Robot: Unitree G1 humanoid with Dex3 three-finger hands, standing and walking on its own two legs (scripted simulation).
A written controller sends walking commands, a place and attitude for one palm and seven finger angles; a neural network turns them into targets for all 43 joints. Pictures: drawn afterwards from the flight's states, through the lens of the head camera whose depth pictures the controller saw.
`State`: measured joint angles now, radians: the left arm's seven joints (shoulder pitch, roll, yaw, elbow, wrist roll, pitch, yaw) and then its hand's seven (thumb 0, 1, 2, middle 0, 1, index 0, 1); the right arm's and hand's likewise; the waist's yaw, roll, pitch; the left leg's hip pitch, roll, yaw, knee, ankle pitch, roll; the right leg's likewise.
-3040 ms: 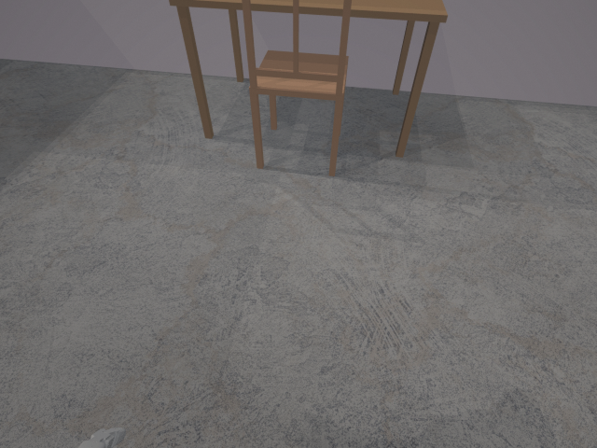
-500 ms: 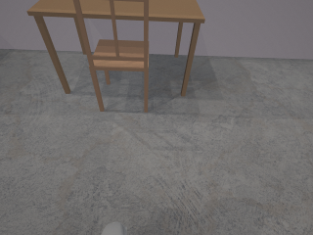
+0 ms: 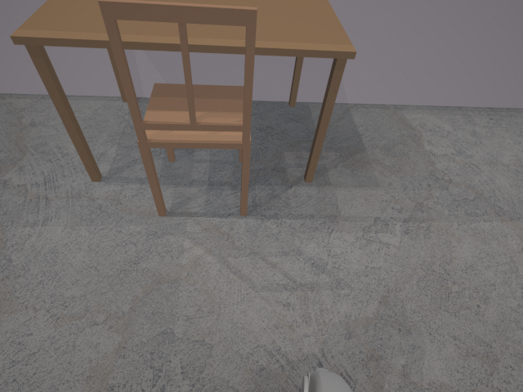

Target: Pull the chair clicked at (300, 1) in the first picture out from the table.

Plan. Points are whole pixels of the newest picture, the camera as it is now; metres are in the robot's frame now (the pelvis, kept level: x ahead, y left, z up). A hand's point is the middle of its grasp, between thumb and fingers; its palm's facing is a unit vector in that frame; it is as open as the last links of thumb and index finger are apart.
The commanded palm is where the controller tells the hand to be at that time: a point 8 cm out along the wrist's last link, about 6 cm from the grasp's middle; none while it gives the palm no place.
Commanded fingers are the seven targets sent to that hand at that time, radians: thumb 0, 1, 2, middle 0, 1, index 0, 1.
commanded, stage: walk to a spot facing it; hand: left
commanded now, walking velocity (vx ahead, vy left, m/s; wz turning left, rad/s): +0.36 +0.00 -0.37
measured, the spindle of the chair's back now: (188, 78) +0.98 +0.29 -0.06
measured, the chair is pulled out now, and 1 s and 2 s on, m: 0.00 0.00 0.00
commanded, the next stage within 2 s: turn to face it in 0.32 s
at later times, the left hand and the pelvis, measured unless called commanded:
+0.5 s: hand (206, 315) +0.29 +0.12 -0.17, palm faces -0.08 -0.97 -0.22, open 7.2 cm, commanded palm none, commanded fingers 0.00 0.90 0.90 -0.20 -0.30 -0.20 -0.30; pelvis +0.21 -0.06 -0.01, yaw -6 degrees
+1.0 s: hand (199, 300) +0.32 +0.14 -0.19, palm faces +0.05 -0.97 -0.22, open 7.3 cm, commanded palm none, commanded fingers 0.00 0.90 0.90 -0.20 -0.30 -0.20 -0.30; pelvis +0.29 -0.04 -0.01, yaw +0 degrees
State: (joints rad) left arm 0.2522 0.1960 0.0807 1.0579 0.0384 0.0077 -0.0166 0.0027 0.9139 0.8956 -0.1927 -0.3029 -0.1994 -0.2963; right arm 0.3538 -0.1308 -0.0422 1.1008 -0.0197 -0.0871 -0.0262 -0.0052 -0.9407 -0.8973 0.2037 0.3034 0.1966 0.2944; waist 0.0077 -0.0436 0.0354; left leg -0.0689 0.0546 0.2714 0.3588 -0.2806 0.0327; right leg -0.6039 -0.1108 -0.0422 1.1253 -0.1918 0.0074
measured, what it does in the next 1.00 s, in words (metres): walks ahead: right foot, then left foot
